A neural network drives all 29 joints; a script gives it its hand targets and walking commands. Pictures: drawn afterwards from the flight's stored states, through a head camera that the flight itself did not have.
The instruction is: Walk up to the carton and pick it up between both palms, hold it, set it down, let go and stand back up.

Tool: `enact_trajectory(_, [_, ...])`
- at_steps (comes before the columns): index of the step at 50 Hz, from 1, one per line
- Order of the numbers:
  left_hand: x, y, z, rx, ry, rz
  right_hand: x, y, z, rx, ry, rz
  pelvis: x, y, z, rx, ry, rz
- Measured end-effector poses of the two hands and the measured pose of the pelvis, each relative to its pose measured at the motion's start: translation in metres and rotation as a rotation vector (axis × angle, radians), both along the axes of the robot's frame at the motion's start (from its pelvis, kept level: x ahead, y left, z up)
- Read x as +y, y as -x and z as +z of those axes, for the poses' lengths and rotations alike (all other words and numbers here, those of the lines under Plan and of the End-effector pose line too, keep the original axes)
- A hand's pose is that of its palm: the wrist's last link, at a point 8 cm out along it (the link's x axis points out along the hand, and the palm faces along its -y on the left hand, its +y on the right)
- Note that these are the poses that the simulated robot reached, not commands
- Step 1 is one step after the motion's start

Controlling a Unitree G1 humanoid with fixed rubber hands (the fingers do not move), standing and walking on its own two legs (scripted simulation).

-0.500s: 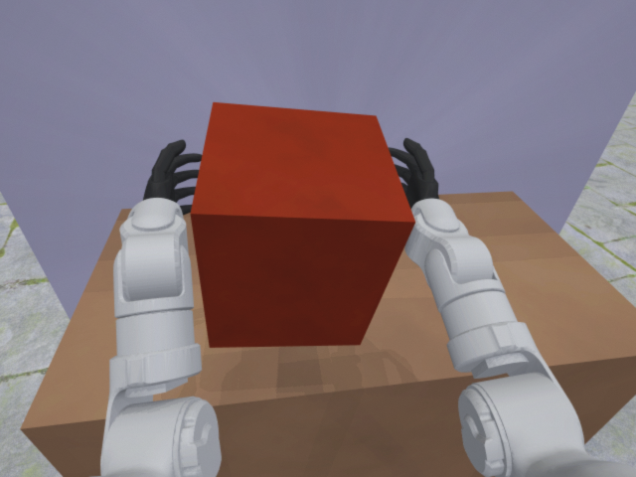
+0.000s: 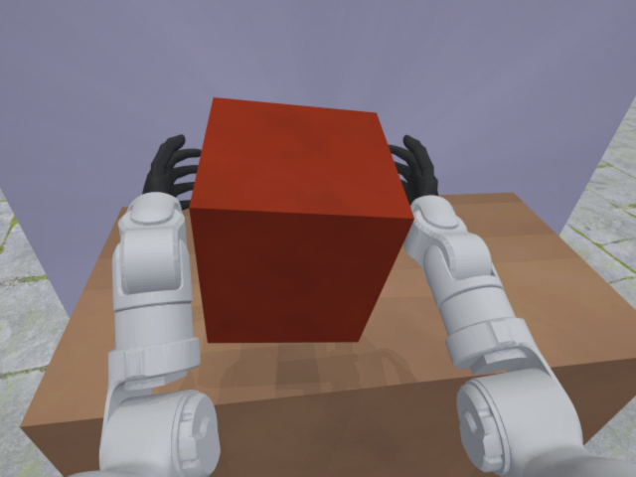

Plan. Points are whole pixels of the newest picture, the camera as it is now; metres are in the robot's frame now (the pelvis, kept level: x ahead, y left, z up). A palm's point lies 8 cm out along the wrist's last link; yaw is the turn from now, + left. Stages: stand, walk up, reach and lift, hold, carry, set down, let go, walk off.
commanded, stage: hold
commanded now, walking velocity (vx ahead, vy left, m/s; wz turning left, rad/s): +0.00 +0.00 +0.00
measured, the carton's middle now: (291, 229) +0.39 +0.02 +0.17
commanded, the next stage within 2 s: none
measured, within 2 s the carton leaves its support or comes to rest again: neither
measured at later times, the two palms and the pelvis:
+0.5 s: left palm (159, 202) +0.35 +0.17 +0.23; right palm (415, 188) +0.37 -0.13 +0.24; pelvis +0.00 +0.00 +0.00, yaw +0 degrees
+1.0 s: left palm (157, 201) +0.35 +0.17 +0.23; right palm (414, 184) +0.37 -0.13 +0.25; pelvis +0.00 +0.00 +0.00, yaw +0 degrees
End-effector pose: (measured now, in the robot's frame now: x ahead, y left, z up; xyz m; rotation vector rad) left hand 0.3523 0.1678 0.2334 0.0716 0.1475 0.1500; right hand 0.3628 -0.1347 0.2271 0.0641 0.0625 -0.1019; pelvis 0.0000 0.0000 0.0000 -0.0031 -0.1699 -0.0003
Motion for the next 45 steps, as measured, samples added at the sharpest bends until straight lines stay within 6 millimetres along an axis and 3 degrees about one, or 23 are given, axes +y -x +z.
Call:
enact_trajectory(13, [0.010, 0.001, -0.002, -0.001, 0.037, 0.020, 0.011, -0.005, 0.016, -0.003, 0.018, 0.020, 0.001, -0.003, 0.000, 0.010, 0.002, -0.003])
enact_trajectory(31, [0.001, 0.000, -0.002, 0.011, 0.027, 0.008, 0.002, -0.004, 0.013, 0.009, 0.008, 0.010, 0.001, -0.003, 0.000, 0.016, 0.003, -0.006])
enact_trajectory(45, [0.006, 0.000, 0.000, 0.016, 0.036, 0.016, 0.006, -0.006, 0.018, 0.014, 0.013, 0.018, -0.002, -0.001, 0.000, 0.023, 0.002, -0.001])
